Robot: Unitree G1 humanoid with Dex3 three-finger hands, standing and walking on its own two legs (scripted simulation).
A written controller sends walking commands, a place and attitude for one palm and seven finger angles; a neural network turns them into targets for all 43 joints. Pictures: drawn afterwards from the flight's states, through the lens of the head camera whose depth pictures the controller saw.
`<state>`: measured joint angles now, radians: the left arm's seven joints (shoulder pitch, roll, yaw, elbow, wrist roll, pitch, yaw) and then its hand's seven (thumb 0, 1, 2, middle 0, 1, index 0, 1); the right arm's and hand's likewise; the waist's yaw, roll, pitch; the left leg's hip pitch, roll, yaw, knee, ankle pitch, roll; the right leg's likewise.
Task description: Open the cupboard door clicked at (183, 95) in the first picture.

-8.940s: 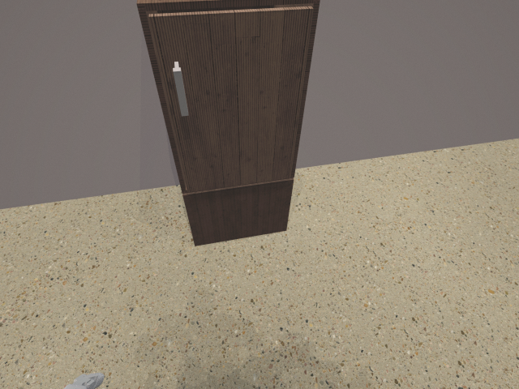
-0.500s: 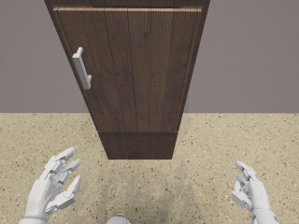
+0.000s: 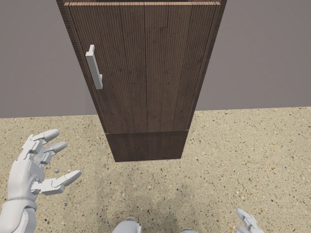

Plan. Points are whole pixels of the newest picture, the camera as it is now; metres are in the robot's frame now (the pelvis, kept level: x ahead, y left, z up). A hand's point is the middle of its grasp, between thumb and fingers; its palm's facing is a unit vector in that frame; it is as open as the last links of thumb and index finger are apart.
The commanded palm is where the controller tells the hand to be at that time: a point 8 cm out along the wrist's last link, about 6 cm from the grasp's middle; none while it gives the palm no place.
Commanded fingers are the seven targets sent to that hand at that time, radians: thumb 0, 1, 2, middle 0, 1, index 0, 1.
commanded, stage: raise the hand with hooked fingers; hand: left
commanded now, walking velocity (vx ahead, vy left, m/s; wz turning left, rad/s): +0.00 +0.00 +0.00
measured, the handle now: (95, 67) +0.56 +0.22 +0.10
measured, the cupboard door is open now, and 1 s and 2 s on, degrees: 0 0 0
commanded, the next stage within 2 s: move the hooked fingers beside the handle in 1.20 s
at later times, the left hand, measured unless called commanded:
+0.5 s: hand (33, 150) +0.27 +0.29 +0.09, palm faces +0.12 -0.99 -0.04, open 13.8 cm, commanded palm +0.25 +0.34 +0.10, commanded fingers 0.00 -0.50 0.30 -0.30 -1.20 -0.30 -1.20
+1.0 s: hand (47, 135) +0.30 +0.26 +0.11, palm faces +0.12 -0.99 -0.01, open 14.0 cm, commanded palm +0.27 +0.31 +0.12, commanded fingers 0.00 -0.50 0.30 -0.30 -1.20 -0.30 -1.20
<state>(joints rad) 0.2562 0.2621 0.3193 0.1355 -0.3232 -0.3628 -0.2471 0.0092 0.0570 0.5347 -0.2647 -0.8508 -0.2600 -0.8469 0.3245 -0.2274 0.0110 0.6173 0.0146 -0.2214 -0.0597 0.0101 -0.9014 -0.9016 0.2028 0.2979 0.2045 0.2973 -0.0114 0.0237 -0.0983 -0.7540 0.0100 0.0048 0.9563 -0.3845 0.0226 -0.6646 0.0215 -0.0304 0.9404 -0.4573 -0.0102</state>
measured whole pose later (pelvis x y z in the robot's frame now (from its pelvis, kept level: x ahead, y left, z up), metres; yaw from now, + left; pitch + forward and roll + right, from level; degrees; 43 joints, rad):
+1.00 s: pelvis +0.02 -0.02 +0.03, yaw +1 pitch +6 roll -1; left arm -0.05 0.38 0.42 0.38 -0.34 -0.18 -0.41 -0.01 -0.50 0.30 -0.30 -1.20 -0.30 -1.20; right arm 0.29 -0.29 0.03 0.59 0.04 -0.19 -0.08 0.01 -0.90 -0.90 0.20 0.30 0.20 0.30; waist 0.01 0.03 -0.06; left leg -0.55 0.02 -0.02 0.78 -0.33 0.00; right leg -0.46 0.03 -0.05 0.75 -0.40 -0.03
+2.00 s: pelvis +0.02 +0.01 +0.02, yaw +0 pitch +10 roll -2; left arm -0.41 0.43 0.40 0.71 -0.26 -0.25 -0.37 -0.01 -0.50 0.30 -0.30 -1.20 -0.30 -1.20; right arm 0.33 -0.27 0.04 0.62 0.04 -0.11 -0.07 0.01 -0.90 -0.90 0.20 0.30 0.20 0.30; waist -0.02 0.02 -0.07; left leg -0.65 0.01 0.00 0.84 -0.35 0.03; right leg -0.55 0.02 -0.03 0.79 -0.41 0.00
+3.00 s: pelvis +0.02 +0.00 +0.00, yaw -2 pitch +20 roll -4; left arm -0.89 0.73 0.53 1.21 -0.12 -0.32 -0.40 -0.01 -0.49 0.30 -0.30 -1.20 -0.30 -1.20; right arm 0.41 -0.29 0.04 0.62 0.01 0.06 -0.05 0.00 -0.90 -0.90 0.20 0.30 0.20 0.30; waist -0.15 0.01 -0.09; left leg -0.90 0.05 -0.01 0.96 -0.40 0.02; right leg -0.79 0.07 -0.03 0.88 -0.43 -0.01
